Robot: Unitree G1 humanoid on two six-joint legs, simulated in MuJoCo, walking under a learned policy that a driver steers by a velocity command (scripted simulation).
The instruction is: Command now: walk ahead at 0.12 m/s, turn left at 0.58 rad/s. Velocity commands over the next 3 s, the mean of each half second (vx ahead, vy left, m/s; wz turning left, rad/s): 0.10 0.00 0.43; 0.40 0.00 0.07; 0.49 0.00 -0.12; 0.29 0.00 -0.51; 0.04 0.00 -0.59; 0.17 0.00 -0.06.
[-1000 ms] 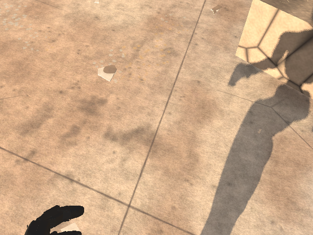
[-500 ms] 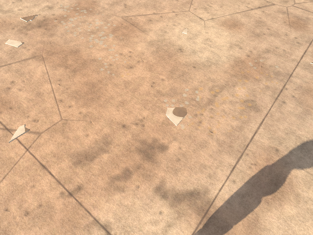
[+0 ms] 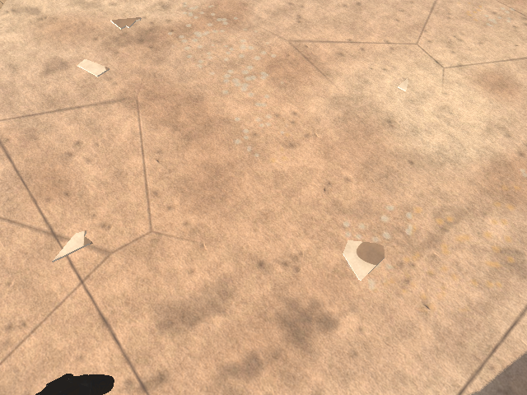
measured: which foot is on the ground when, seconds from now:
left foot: down 0.00-0.06, up 0.08-0.44, down 0.46-0.92, up 0.94-1.00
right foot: up 0.00-0.04, down 0.06-0.46, up 0.48-0.88, down 0.90-1.00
